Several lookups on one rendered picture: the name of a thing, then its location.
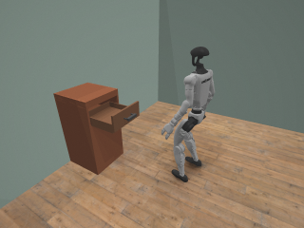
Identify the left robot upper arm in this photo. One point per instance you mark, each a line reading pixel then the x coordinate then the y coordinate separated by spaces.
pixel 189 82

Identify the right robot forearm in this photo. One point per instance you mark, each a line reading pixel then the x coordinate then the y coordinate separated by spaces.
pixel 208 101

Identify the cabinet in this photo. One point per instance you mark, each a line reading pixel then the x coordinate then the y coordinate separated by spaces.
pixel 88 146

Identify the handle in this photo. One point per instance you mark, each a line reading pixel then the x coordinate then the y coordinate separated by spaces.
pixel 133 115

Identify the left robot hand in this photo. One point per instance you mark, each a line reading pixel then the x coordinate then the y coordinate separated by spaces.
pixel 169 129

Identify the left robot foot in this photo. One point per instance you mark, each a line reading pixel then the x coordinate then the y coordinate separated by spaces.
pixel 176 173

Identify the right robot upper arm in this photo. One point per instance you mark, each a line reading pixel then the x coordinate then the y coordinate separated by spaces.
pixel 211 86

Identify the drawer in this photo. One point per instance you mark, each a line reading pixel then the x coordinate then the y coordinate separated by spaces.
pixel 110 116

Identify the left robot forearm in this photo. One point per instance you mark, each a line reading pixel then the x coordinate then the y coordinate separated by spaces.
pixel 180 113

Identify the left robot shin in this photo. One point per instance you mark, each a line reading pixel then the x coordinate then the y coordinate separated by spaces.
pixel 180 159

